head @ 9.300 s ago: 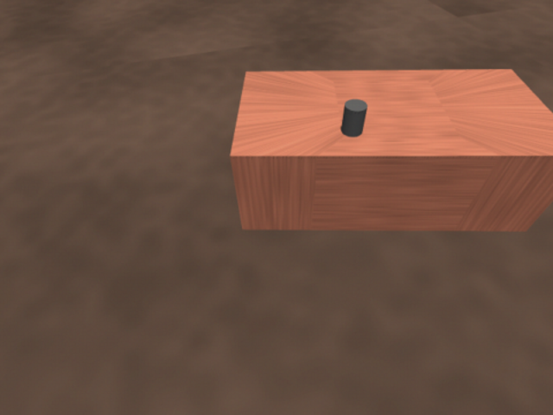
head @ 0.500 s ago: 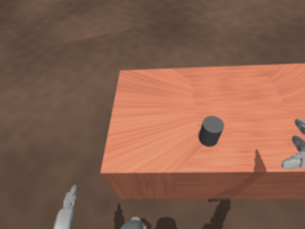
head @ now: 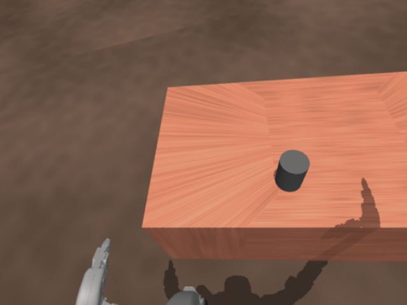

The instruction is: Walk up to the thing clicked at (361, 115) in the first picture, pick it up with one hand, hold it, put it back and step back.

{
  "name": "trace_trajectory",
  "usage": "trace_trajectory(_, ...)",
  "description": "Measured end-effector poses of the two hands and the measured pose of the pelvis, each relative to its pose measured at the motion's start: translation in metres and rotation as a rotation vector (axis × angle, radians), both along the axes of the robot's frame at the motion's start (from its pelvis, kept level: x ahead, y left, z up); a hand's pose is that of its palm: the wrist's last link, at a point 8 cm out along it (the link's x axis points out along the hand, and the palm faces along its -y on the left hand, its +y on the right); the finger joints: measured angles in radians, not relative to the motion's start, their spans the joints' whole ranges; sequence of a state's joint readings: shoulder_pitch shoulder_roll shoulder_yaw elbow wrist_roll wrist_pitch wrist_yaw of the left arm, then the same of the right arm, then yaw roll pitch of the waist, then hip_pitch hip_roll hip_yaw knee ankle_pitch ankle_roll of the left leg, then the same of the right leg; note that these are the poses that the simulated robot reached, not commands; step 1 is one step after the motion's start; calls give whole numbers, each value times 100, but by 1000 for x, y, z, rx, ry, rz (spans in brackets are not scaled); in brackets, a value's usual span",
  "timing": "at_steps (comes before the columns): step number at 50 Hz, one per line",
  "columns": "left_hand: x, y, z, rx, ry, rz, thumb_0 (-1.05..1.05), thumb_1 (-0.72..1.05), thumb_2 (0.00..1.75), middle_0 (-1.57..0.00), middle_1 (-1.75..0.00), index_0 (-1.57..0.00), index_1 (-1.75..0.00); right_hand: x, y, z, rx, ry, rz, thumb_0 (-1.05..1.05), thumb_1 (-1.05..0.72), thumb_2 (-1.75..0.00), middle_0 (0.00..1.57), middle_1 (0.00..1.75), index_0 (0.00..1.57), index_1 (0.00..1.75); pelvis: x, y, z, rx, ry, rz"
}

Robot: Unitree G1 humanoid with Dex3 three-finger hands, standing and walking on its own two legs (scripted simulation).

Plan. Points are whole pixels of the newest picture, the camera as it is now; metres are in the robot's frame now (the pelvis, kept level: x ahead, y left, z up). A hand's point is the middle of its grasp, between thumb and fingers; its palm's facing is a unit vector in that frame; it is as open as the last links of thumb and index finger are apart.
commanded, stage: go down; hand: right
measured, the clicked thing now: (291, 171) +0.52 -0.17 -0.22
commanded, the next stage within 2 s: approach in 0.58 s
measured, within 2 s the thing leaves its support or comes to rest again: neither
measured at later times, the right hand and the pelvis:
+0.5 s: hand out of the picture +0.41 -0.36 +0.08, palm faces +0.16 +0.99 -0.05, open 17.3 cm; pelvis -0.01 +0.00 -0.01, yaw +0 degrees
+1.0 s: hand (400, 145) +0.44 -0.34 +0.02, palm faces +0.12 +0.99 +0.05, open 17.6 cm; pelvis -0.01 +0.00 -0.04, yaw +1 degrees
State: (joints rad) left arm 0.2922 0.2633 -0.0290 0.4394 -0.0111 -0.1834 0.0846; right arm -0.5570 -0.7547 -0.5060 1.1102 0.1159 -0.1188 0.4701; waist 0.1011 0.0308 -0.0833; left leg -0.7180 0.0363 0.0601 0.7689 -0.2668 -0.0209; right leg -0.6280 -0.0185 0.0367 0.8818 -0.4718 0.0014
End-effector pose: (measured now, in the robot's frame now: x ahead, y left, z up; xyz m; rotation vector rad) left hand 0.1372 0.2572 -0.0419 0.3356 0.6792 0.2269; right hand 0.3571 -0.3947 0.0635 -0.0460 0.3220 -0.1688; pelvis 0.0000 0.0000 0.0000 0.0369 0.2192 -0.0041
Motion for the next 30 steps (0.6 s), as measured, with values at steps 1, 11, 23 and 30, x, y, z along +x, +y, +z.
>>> trace_trajectory(1,-2,2,0,4,1,5,-1,-55,6,-7,-5,-6,-7,3,0,2,2,-8,0,-1,46,-1,8,3,7,4,0,0,0,0,3,1)
trace_trajectory(11,-8,6,5,17,-4,0,-1,-54,6,-6,-5,-6,-6,17,-6,12,8,-53,-6,-1,45,-1,9,3,7,4,-6,3,-3,1,25,7)
trace_trajectory(23,-6,-1,-1,24,0,-22,-1,-54,6,-6,-5,-6,-6,26,-19,21,0,-102,-6,-1,49,-1,8,4,7,4,-8,1,-9,11,56,1)
trace_trajectory(30,-6,-3,0,32,-5,-18,-1,-54,6,-6,-5,-6,-6,36,-19,24,20,-124,11,-1,51,-1,7,4,6,4,-7,-2,-11,14,71,1)
